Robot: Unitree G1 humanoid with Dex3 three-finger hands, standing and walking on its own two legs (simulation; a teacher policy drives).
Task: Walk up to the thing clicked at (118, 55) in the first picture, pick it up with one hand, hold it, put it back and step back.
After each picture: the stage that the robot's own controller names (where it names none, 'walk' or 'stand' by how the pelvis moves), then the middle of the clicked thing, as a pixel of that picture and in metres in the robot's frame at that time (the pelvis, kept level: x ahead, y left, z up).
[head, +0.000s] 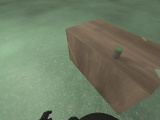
stand; (117, 53) +0.68 -0.22 -0.02
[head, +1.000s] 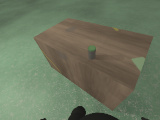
walk; (91, 52) +0.59 +0.05 +0.01
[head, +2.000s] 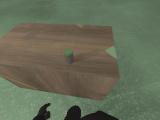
stand; (69, 56) +0.49 +0.21 +0.02
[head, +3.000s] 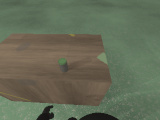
stand; (63, 65) +0.46 +0.24 -0.01
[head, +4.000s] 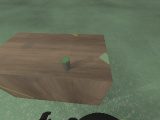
stand; (66, 63) +0.48 +0.23 -0.02
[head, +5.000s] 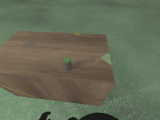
stand; (67, 64) +0.47 +0.22 -0.02
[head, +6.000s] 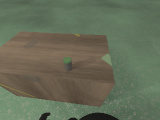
stand; (68, 64) +0.47 +0.22 -0.02
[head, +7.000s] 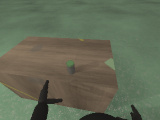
rise first; (70, 67) +0.46 +0.21 -0.02
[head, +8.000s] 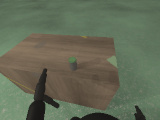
go down; (73, 63) +0.49 +0.20 -0.01
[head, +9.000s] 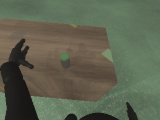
go down; (65, 61) +0.45 +0.19 +0.01
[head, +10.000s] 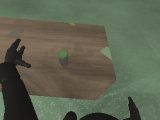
approach; (63, 58) +0.47 +0.19 +0.02
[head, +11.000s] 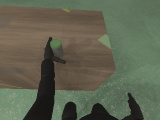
close in; (57, 49) +0.49 +0.21 +0.06
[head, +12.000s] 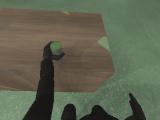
lift; (57, 52) +0.48 +0.21 +0.06
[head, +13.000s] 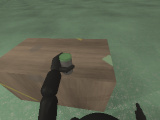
lift; (66, 64) +0.33 +0.16 +0.19
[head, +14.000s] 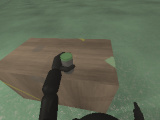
hold; (67, 63) +0.33 +0.16 +0.18
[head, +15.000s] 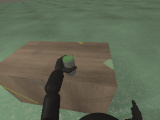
hold; (69, 65) +0.34 +0.15 +0.17
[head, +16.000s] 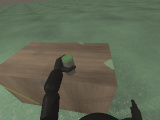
hold; (68, 65) +0.34 +0.16 +0.18
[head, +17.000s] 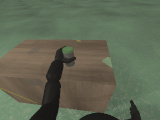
crouch; (68, 56) +0.39 +0.16 +0.19
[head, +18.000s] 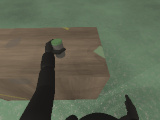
lower; (58, 48) +0.49 +0.19 +0.13
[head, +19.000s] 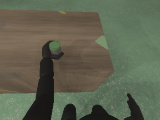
lower; (56, 51) +0.48 +0.20 +0.06
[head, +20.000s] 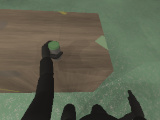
lower; (55, 51) +0.49 +0.21 +0.06
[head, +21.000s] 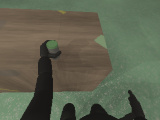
lower; (53, 50) +0.49 +0.21 +0.06
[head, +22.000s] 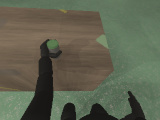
rest; (54, 50) +0.49 +0.21 +0.06
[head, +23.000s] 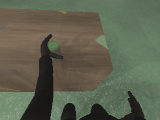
withdraw; (55, 51) +0.49 +0.21 +0.06
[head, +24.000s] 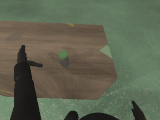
sink last; (64, 59) +0.46 +0.19 +0.03
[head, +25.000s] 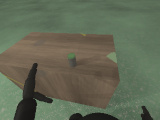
stand; (72, 60) +0.51 +0.21 +0.03
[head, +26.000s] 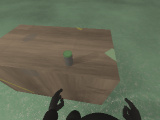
stand; (68, 58) +0.48 +0.21 +0.04
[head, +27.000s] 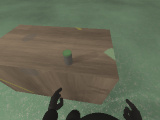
stand; (68, 57) +0.48 +0.21 +0.05
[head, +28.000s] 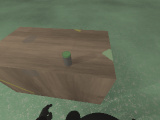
stand; (67, 59) +0.49 +0.22 +0.03
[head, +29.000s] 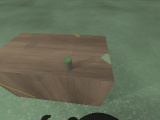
stand; (68, 63) +0.49 +0.22 -0.02
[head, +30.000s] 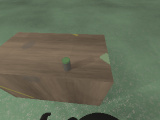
stand; (66, 64) +0.47 +0.22 -0.02
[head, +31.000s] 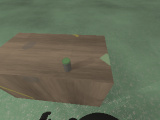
stand; (67, 65) +0.47 +0.22 -0.02
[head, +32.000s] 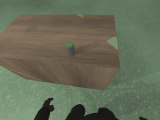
walk; (70, 48) +0.54 +0.21 +0.00
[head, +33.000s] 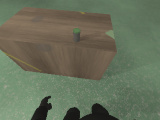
walk; (76, 35) +0.74 +0.17 +0.00
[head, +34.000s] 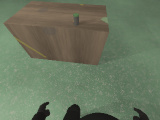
walk; (76, 19) +1.02 +0.26 +0.00
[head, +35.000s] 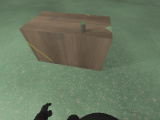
stand; (82, 27) +1.07 +0.18 -0.01
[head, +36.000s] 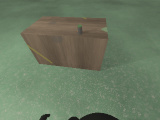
stand; (79, 29) +1.11 +0.21 -0.02
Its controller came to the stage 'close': yes
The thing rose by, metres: 0.23
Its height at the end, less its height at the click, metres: +0.00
